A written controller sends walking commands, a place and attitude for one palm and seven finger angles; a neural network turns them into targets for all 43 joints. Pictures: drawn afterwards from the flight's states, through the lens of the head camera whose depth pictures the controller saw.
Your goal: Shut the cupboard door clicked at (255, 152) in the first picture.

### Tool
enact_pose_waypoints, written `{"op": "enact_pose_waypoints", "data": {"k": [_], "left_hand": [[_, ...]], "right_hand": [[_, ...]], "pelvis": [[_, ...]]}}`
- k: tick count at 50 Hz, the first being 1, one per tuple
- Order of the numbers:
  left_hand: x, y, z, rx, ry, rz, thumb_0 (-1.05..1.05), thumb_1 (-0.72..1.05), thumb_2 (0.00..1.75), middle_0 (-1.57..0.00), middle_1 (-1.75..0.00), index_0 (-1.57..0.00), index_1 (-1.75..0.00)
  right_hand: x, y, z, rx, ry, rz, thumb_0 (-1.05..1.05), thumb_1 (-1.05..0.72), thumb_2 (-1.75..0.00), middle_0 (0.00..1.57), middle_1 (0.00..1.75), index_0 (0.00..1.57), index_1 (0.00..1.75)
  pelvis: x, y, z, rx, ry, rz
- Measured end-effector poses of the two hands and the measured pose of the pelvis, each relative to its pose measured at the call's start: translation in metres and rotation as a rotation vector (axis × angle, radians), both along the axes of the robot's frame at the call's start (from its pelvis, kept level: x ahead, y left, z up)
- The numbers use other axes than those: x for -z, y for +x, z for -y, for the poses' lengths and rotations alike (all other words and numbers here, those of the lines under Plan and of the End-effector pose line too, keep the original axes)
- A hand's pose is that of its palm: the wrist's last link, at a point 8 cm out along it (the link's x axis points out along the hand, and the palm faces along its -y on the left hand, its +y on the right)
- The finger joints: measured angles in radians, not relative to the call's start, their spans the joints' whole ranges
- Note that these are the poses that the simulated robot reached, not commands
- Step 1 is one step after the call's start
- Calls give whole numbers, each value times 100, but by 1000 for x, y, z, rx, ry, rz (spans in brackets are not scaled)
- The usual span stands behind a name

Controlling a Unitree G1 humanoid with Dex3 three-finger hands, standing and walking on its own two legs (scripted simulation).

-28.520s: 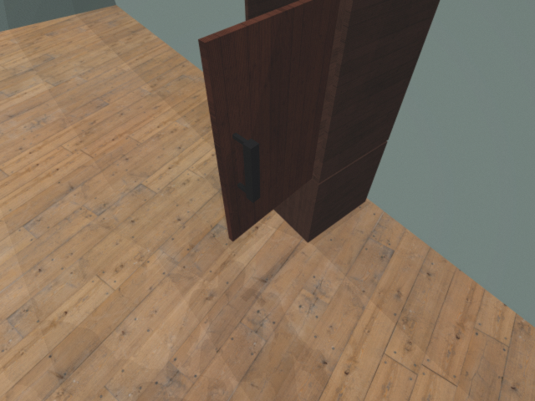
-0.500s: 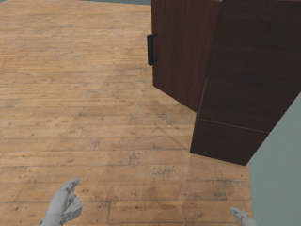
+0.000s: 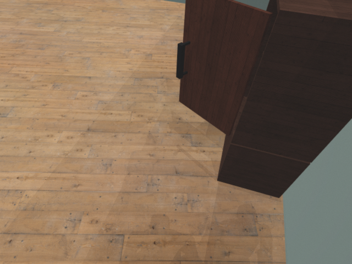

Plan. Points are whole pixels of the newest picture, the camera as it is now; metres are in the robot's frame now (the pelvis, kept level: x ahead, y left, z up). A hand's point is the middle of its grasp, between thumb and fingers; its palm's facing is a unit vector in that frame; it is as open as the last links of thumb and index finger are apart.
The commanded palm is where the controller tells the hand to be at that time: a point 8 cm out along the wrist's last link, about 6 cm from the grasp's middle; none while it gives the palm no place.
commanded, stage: let the arm hang, fingers relaxed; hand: left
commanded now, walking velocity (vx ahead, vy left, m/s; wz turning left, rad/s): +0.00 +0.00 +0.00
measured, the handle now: (183, 60) +1.00 +0.01 -0.05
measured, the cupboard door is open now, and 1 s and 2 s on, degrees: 60 60 60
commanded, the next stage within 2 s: look to check the result in 0.42 s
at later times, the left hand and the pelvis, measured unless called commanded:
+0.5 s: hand out of the picture -0.01 +0.17 -0.18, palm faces +0.01 -0.99 -0.15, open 7.3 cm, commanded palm none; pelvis +0.00 +0.01 +0.00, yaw -1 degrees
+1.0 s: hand out of the picture +0.03 +0.20 -0.17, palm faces -0.02 -0.97 -0.24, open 7.3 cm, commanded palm none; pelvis +0.01 +0.00 +0.00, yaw -1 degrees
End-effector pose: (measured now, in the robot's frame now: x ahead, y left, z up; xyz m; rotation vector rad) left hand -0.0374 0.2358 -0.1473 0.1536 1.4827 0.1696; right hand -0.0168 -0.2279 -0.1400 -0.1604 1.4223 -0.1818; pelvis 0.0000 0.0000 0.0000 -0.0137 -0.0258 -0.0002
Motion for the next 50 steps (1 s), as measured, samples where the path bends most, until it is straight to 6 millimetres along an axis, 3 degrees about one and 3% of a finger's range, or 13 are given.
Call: {"op": "enact_pose_waypoints", "data": {"k": [10,21,36,50], "left_hand": [[5,16,14,14,-46,43,0,91,90,-20,-30,-20,-30],[7,25,19,22,-63,59,0,91,90,-20,-30,-20,-30],[0,25,0,29,-5,35,0,91,90,-20,-30,-20,-30],[-7,61,-9,64,34,107,0,91,90,-20,-30,-20,-30]], "right_hand": [[5,0,-26,28,43,22,0,-91,-90,20,30,20,29],[4,-8,-30,51,39,10,1,-91,-90,20,30,20,29],[3,-2,-9,46,9,9,0,-91,-90,20,30,20,29],[-3,34,25,10,-36,75,0,-91,-90,20,30,20,29]], "pelvis": [[0,1,-8,11,5,4],[1,3,-11,17,8,1],[0,6,-7,21,10,4],[-2,9,3,21,10,3]]}}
